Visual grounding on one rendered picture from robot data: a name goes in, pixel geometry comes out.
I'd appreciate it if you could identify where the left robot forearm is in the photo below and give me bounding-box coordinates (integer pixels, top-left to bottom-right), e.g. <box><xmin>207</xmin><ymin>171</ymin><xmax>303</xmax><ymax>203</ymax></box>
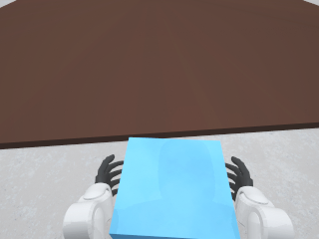
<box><xmin>62</xmin><ymin>182</ymin><xmax>114</xmax><ymax>239</ymax></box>

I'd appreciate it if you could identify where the carton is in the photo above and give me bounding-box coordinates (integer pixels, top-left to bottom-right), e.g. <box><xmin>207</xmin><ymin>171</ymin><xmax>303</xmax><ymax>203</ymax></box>
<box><xmin>109</xmin><ymin>137</ymin><xmax>240</xmax><ymax>239</ymax></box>

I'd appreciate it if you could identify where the right robot hand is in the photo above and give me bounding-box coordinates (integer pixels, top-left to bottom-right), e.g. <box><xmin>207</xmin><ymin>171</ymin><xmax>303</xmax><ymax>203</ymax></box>
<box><xmin>225</xmin><ymin>156</ymin><xmax>253</xmax><ymax>202</ymax></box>

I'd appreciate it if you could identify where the right robot forearm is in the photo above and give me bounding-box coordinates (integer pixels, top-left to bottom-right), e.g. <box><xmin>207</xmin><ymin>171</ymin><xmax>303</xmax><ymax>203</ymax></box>
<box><xmin>235</xmin><ymin>186</ymin><xmax>295</xmax><ymax>239</ymax></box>

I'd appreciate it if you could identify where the left robot hand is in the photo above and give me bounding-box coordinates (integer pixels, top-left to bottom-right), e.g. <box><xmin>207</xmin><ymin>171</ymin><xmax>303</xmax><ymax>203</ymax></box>
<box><xmin>95</xmin><ymin>154</ymin><xmax>124</xmax><ymax>196</ymax></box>

